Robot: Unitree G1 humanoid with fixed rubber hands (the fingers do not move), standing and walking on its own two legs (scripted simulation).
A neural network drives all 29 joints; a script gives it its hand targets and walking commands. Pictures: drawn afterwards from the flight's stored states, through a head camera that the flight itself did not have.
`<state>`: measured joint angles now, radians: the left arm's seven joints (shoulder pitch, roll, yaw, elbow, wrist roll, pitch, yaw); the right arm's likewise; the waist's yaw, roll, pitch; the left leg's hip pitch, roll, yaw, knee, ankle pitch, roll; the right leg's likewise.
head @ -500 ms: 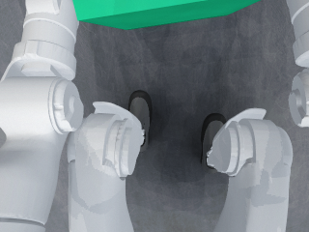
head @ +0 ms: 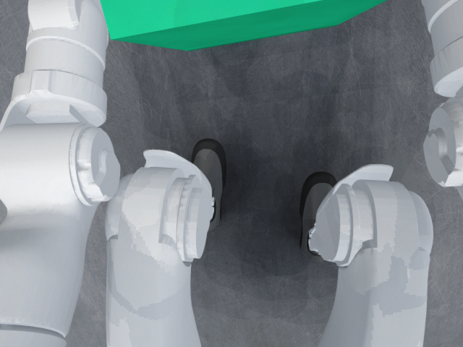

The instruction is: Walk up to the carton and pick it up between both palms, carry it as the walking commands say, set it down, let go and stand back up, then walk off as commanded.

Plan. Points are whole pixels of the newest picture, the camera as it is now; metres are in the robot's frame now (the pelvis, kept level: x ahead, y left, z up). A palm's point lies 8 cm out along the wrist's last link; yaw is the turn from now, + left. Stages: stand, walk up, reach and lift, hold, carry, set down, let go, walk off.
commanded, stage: reach and lift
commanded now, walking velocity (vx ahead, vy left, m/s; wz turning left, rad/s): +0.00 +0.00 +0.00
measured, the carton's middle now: out of the picture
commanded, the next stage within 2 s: none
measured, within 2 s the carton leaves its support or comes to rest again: leaves its support in 0.42 s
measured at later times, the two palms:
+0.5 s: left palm out of the picture +0.53 +0.24 -0.16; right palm out of the picture +0.59 -0.11 -0.15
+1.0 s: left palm out of the picture +0.53 +0.25 -0.10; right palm out of the picture +0.59 -0.10 -0.09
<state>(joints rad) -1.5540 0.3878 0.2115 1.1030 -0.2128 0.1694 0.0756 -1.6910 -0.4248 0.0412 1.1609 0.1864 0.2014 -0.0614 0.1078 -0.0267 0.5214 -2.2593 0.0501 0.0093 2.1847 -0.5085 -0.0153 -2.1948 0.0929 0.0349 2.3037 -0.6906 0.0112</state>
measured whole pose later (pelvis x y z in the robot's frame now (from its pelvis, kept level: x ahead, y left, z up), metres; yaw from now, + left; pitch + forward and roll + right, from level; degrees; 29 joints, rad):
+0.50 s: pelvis +0.00 +0.00 +0.01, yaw -1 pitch +33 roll +2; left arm -1.48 0.38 0.18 0.92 -0.25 0.29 0.14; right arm -1.62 -0.42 0.03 1.02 0.22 0.29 -0.09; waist 0.11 -0.03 0.53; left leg -2.21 0.02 -0.02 2.15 -0.51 -0.03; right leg -2.14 0.10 0.03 2.26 -0.68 0.02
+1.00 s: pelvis -0.01 +0.01 +0.05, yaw -2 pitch +33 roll -1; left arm -1.52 0.34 0.30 0.77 -0.09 0.45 0.12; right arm -1.64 -0.40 -0.16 0.91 0.08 0.40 -0.03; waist 0.12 -0.02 0.53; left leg -2.13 -0.03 -0.06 2.03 -0.47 -0.05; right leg -2.04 0.10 0.01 2.10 -0.63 0.03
